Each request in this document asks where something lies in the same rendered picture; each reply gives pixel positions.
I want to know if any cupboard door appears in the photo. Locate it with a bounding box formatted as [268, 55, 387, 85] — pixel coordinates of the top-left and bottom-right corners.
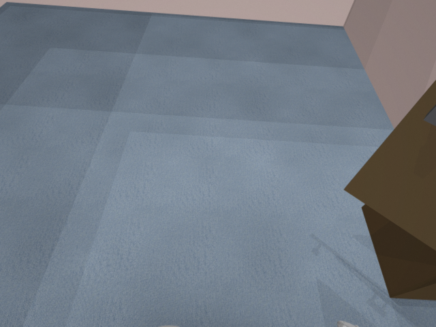
[344, 81, 436, 250]

